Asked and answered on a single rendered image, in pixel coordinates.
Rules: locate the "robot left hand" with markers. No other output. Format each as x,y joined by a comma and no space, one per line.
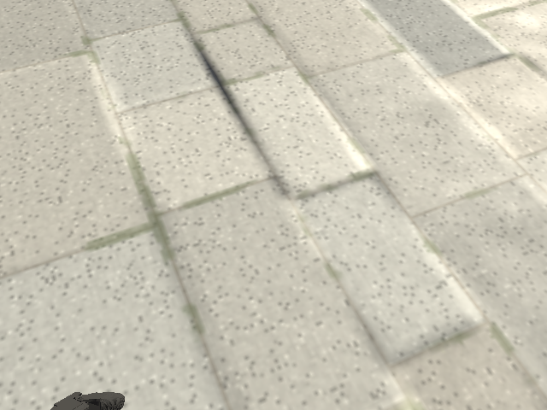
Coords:
93,401

